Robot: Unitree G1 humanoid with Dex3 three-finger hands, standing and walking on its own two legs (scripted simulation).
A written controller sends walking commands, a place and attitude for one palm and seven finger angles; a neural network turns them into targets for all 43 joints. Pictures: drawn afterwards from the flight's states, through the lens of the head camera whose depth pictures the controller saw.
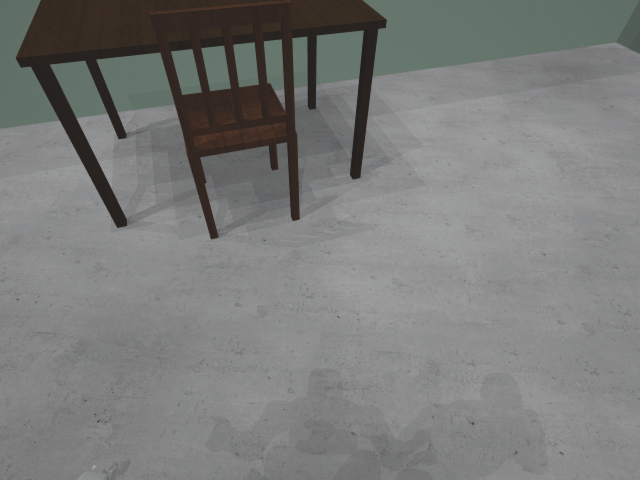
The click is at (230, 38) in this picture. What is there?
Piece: chair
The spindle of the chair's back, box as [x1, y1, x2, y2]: [221, 27, 243, 121]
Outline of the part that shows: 223,27 221,28 235,116 237,121 242,121 243,118 230,27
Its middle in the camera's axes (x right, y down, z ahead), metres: -0.28 -0.50 +1.21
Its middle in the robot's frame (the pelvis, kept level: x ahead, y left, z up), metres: +1.23 +0.33 -0.09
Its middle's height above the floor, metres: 0.68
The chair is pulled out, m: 0.00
